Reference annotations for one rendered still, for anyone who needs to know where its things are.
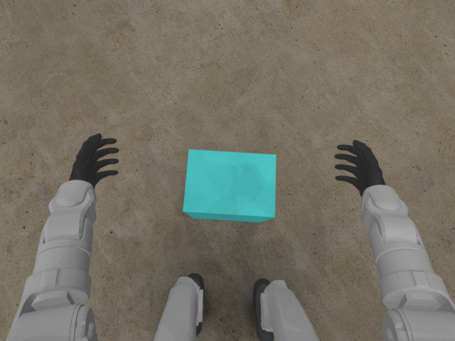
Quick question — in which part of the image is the robot left shin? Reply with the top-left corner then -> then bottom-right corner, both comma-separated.
169,277 -> 198,295

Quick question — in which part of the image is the right robot upper arm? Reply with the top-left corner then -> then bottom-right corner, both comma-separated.
382,308 -> 455,341

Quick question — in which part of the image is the robot right forearm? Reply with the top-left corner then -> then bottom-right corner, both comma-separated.
360,185 -> 455,314

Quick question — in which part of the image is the robot left forearm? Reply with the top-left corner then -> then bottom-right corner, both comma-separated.
6,180 -> 97,341

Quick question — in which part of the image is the robot right hand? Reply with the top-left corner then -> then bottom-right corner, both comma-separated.
334,140 -> 386,197

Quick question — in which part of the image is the robot left hand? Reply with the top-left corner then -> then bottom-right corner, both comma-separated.
69,134 -> 119,189

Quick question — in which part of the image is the left robot foot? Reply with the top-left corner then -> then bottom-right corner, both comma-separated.
188,274 -> 205,336

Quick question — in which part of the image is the carton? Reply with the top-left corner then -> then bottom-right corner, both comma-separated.
183,149 -> 276,222

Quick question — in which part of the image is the left robot upper arm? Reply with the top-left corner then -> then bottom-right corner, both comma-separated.
9,303 -> 98,341

